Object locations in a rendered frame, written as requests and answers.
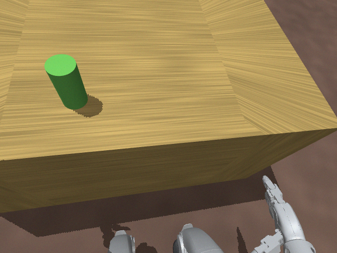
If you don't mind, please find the can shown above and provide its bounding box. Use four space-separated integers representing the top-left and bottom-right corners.
44 54 88 110

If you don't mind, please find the right robot hand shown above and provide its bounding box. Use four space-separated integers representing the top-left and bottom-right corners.
251 176 305 253

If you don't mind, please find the right robot arm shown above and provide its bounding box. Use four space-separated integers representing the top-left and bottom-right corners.
283 239 316 253

